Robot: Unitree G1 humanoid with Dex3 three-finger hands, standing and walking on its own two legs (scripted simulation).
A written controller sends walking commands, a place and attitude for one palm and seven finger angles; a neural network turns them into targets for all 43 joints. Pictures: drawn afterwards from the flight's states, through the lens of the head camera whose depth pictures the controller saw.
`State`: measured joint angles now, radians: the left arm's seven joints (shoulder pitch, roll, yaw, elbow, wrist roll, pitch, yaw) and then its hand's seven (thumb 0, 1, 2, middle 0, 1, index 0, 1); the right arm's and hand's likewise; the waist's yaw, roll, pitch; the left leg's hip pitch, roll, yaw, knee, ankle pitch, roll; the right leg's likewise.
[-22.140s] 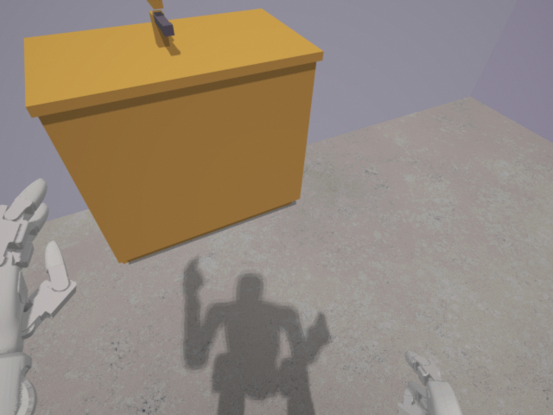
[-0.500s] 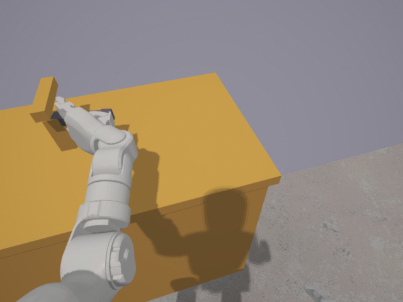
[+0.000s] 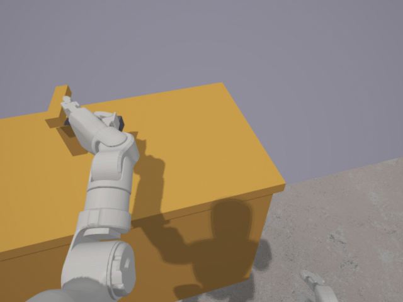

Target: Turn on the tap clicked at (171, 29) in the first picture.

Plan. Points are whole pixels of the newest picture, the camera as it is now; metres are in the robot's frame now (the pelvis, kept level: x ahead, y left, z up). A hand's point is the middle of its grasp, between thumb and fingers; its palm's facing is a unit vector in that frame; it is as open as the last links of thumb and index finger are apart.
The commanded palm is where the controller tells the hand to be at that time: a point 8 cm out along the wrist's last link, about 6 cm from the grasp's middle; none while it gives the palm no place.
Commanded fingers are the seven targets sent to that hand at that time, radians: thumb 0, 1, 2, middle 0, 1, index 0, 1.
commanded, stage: lift the hand up off the lever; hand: left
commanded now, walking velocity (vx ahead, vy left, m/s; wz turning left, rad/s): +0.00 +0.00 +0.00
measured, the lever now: (116, 124) +0.48 +0.24 +0.12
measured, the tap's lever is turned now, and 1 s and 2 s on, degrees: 75 75 75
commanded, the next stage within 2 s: draw the hand back beside the body in 0.56 s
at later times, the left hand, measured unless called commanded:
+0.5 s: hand (114, 114) +0.41 +0.20 +0.20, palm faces +0.76 -0.65 -0.05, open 7.8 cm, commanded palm +0.36 +0.22 +0.20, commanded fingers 0.00 0.90 0.90 -0.15 -0.15 -0.15 -0.15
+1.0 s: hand (108, 152) +0.33 +0.19 +0.17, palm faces +0.29 -0.94 -0.15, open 7.7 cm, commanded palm +0.30 +0.23 +0.19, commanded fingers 0.00 0.90 0.90 -0.17 -0.20 -0.17 -0.20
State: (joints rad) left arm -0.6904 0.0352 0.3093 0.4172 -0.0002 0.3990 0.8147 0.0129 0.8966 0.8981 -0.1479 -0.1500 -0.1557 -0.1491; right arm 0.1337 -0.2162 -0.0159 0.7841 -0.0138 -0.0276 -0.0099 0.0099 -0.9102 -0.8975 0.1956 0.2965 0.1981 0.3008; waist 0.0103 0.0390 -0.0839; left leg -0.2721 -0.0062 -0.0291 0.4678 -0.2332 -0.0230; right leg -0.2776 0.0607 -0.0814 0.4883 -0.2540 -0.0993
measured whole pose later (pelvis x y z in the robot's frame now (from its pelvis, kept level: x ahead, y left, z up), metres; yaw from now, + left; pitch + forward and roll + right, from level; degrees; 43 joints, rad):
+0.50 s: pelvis +0.00 +0.01 +0.00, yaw +0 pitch +1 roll +1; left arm -0.72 0.03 0.28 0.41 -0.02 0.47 0.81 0.01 0.90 0.90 -0.15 -0.15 -0.15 -0.15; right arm 0.11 -0.21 0.00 0.80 0.00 -0.02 -0.01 0.01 -0.91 -0.90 0.20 0.30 0.20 0.30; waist 0.03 0.04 -0.08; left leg -0.24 -0.01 -0.03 0.44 -0.22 -0.02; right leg -0.24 0.06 -0.08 0.46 -0.24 -0.09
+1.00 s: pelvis +0.00 +0.00 +0.00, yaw -3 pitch -5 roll +1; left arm -0.12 0.28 0.18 -0.04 -0.14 0.22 0.18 0.01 0.89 0.90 -0.16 -0.18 -0.17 -0.18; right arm 0.14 -0.23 0.02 0.65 0.04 0.02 -0.05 0.01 -0.91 -0.90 0.19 0.30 0.20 0.30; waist 0.00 0.05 0.00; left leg -0.10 0.02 0.02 0.41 -0.23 -0.02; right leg -0.11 0.09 -0.03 0.41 -0.22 -0.10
